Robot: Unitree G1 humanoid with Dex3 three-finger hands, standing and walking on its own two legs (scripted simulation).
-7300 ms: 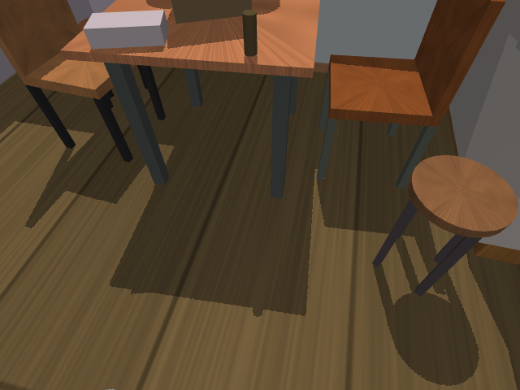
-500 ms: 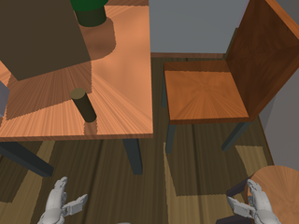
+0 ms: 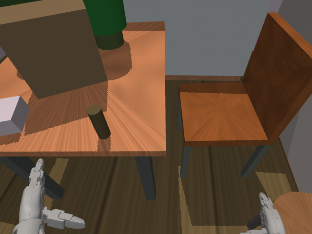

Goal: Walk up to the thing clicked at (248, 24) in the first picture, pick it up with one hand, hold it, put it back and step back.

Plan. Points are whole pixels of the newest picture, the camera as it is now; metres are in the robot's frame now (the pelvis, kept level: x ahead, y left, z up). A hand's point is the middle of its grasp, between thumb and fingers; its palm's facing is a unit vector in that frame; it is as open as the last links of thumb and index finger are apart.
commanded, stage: rise first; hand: left
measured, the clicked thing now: (99, 122) +0.40 +0.21 +0.04
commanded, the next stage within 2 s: go down in 1.04 s
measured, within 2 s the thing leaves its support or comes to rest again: neither
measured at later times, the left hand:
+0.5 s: hand (41, 195) +0.17 +0.27 +0.08, palm faces +0.37 -0.83 -0.42, open 17.6 cm
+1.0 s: hand (30, 186) +0.17 +0.27 +0.12, palm faces +0.40 -0.80 -0.44, open 17.6 cm
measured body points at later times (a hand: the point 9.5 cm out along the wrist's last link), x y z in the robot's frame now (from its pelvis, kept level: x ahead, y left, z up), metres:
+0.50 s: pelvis -0.01 -0.01 +0.00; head -0.02 -0.03 +0.45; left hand +0.14 +0.31 +0.11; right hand +0.15 -0.28 -0.10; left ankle +0.00 +0.13 -0.75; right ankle -0.03 -0.12 -0.75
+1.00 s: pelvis -0.01 -0.01 +0.00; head -0.02 -0.02 +0.45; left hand +0.15 +0.31 +0.14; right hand +0.15 -0.28 -0.09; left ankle +0.00 +0.13 -0.75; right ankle -0.03 -0.12 -0.75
